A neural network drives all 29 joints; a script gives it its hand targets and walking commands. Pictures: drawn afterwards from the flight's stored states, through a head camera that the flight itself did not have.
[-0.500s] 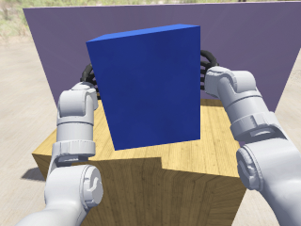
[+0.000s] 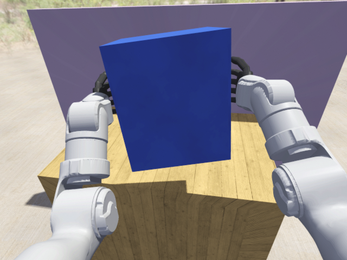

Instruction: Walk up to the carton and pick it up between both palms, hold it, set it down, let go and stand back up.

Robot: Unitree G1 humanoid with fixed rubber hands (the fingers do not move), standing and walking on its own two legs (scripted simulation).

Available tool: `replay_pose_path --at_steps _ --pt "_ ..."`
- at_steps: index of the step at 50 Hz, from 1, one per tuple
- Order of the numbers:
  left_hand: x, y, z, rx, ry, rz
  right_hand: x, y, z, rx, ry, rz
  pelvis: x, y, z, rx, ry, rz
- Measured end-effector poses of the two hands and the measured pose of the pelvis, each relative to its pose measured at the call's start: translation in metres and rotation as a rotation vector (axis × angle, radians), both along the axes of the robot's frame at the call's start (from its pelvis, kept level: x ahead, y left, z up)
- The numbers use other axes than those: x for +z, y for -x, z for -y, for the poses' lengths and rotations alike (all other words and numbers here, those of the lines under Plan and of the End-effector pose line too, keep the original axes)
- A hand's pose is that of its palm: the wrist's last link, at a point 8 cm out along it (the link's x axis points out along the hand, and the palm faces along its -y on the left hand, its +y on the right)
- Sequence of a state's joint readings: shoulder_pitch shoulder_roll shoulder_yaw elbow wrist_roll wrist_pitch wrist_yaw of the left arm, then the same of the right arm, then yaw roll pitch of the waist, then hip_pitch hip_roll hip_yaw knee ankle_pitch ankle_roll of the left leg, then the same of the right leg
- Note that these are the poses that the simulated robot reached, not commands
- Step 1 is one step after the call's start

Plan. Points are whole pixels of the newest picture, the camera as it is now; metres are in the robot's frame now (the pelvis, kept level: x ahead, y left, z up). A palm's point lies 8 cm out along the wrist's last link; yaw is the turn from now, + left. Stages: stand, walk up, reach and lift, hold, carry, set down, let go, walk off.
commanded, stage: hold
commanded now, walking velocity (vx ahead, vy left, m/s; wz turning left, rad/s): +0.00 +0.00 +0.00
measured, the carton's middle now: (172, 94) +0.40 +0.01 +0.29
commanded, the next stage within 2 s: none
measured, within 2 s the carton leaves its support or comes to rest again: neither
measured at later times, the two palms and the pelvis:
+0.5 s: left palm (102, 102) +0.37 +0.16 +0.29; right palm (242, 88) +0.37 -0.14 +0.31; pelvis +0.00 +0.00 +0.00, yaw +0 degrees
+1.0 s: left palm (102, 103) +0.37 +0.16 +0.29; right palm (242, 88) +0.37 -0.14 +0.31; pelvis +0.01 +0.00 +0.00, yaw +0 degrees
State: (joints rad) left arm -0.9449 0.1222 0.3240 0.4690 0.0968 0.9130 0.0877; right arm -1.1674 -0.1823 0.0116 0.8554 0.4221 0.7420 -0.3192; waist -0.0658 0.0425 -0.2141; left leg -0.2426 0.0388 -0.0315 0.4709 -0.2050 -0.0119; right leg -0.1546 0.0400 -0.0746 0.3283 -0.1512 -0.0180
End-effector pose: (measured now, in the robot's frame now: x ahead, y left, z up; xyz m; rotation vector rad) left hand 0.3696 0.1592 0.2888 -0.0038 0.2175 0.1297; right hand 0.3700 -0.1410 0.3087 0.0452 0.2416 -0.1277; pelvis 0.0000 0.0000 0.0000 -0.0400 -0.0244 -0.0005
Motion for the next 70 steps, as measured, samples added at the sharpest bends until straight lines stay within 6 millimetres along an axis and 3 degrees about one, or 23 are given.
replay_pose_path --at_steps 70 --pt "-0.002 -0.001 0.0 0.003 -0.003 0.019 -0.003 -0.001 0.0 0.003 -0.002 0.012 0.0 -0.009 -0.003 -0.002 0.002 0.006"
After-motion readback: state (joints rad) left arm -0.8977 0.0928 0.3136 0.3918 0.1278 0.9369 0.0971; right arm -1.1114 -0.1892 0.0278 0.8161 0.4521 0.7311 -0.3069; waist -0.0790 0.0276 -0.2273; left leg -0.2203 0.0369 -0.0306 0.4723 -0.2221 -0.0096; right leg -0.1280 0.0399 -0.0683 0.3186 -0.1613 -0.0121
